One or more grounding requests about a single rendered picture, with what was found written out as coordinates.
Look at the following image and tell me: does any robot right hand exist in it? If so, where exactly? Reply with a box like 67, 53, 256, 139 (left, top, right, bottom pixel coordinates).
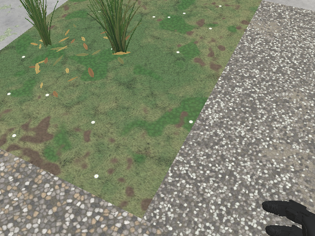
262, 200, 315, 236

